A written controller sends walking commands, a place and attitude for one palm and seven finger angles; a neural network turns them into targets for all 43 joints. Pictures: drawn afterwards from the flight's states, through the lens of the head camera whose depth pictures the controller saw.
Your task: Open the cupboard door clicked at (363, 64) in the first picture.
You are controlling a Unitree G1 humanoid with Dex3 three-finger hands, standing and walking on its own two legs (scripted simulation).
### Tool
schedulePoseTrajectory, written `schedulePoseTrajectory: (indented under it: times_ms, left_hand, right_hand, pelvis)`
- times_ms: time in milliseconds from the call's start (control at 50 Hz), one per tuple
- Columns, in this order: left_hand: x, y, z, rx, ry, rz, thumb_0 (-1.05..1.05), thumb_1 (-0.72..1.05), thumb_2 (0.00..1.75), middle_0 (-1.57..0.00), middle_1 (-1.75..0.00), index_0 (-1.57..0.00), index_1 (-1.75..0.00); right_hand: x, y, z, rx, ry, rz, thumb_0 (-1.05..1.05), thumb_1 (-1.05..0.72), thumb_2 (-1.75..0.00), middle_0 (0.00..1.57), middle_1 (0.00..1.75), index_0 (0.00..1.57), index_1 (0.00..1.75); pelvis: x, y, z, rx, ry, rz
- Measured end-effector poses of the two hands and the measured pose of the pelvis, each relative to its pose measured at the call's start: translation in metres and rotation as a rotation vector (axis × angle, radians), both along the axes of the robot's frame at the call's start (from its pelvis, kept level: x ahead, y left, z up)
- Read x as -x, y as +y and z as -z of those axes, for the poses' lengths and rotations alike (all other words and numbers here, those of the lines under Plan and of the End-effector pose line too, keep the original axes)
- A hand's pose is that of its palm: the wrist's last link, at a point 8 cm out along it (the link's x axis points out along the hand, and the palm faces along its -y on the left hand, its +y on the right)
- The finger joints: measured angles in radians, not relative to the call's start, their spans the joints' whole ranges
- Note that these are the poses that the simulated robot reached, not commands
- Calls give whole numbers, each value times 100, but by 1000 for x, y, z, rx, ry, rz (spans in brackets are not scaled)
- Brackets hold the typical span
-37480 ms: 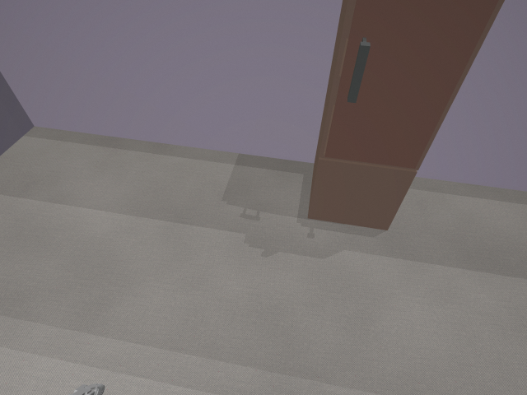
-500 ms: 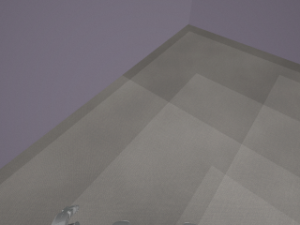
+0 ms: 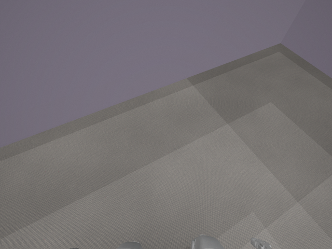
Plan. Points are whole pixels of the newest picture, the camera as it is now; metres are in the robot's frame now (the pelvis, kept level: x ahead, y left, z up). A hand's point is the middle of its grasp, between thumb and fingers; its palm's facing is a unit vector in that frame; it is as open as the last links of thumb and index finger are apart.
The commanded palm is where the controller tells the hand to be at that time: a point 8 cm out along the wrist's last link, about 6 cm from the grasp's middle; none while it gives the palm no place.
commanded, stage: turn to face it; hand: left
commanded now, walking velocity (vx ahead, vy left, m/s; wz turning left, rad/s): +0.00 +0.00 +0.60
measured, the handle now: out of the picture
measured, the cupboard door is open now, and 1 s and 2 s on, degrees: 49 49 49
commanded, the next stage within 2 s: none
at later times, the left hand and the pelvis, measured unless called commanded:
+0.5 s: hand out of the picture +0.02 +0.18 -0.18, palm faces +0.31 -0.93 -0.21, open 7.4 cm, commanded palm none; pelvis +0.00 -0.03 -0.01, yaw +19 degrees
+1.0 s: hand out of the picture -0.04 +0.14 -0.16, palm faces +0.59 -0.77 -0.24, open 7.4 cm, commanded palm none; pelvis +0.03 -0.06 +0.01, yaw +37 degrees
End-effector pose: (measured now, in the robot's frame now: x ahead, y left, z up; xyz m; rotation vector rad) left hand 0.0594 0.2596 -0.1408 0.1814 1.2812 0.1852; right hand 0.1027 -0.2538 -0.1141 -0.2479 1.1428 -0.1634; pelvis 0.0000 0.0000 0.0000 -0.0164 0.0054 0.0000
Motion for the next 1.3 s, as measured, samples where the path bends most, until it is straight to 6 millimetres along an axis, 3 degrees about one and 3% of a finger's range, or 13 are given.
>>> schedulePoseTrajectory:
  times_ms: [180, 240, 320, 420, 520, 680, 780, 860, 980, 1080, 1180, 1300]
  left_hand:
    - [-17, -14, -25, -59, -151, -53, 1, 91, 90, -20, -30, -20, -30]
    - [-8, -22, -25, -84, -158, -75, 0, 91, 90, -20, -30, -20, -30]
    - [11, -35, -25, -60, -122, -126, 0, 91, 90, -20, -30, -20, -30]
    - [38, -41, -11, -2, -93, -200, 0, 91, 90, -21, -30, -20, -30]
    - [68, -29, 10, 15, -36, -292, 0, 91, 90, -21, -30, -21, -30]
    - [76, -28, -15, -42, -73, -398, 1, 91, 90, -20, -30, -20, -30]
    - [81, -40, -23, -112, -120, -443, 1, 91, 90, -20, -30, -20, -30]
    - [97, -59, -29, -105, -94, -500, 0, 91, 90, -20, -30, -20, -30]
    - [124, -84, -21, -39, -63, -588, 0, 91, 90, -20, -30, -20, -30]
    - [159, -89, 5, 15, -33, -688, 0, 90, 90, -21, -30, -21, -30]
    - [176, -84, 3, 2, -7, -762, 1, 91, 90, -20, -30, -20, -30]
    - [170, -77, -18, -57, -66, -811, 1, 91, 90, -20, -30, -20, -30]
  right_hand:
    - [7, -24, 15, -35, 87, -44, 1, -91, -90, 21, 30, 20, 30]
    - [0, -35, 24, -41, 98, -61, 1, -91, -90, 21, 30, 20, 30]
    - [-14, -36, 17, -37, 111, -101, 1, -91, -90, 20, 30, 20, 30]
    - [-43, -18, 7, -21, 88, -197, 1, -91, -90, 20, 30, 20, 30]
    - [-69, 4, 10, 9, 33, -302, 1, -91, -90, 20, 30, 20, 30]
    - [-80, 8, 10, -3, 78, -394, 1, -91, -90, 20, 30, 20, 30]
    - [-102, 0, 27, -36, 95, -433, 1, -91, -90, 21, 30, 20, 30]
    - [-123, 5, 23, -37, 101, -480, 1, -91, -90, 20, 30, 20, 30]
    - [-151, 37, 7, -38, 70, -582, 1, -91, -90, 20, 30, 20, 30]
    - [-172, 77, 6, -22, -12, -698, 1, -91, -90, 20, 30, 20, 30]
    - [-171, 91, -1, 3, -15, -772, 1, -91, -90, 20, 30, 20, 30]
    - [-166, 85, 3, 4, 55, -812, 1, -91, -90, 21, 30, 20, 30]
  pelvis:
    - [-1, -30, 0, 2, 16, -112]
    - [-1, -39, 5, -17, 15, -149]
    - [-4, -40, -2, -26, 6, -207]
    - [-6, -35, -2, -42, 9, -277]
    - [-4, -28, 10, -19, 17, -342]
    - [-10, -44, -2, 0, 16, -437]
    - [-20, -62, 7, -24, 25, -499]
    - [-22, -65, -1, -26, 8, -563]
    - [-26, -62, -8, -50, 17, -639]
    - [-20, -50, 8, -18, 20, -715]
    - [-18, -52, 2, -10, 17, -773]
    - [-27, -60, -6, 2, 11, -838]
